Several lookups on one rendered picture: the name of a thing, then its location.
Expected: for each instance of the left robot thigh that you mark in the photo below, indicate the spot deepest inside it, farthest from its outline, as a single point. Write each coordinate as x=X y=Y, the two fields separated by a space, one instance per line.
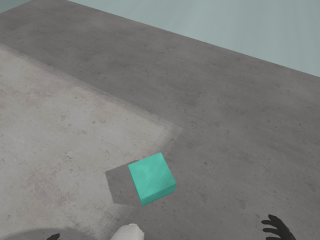
x=129 y=232

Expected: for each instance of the right robot hand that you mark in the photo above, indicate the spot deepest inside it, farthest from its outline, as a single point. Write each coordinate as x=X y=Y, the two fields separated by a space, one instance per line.
x=282 y=230

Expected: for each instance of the carton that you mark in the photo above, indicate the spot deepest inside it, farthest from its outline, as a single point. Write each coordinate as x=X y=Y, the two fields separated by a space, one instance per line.
x=152 y=178

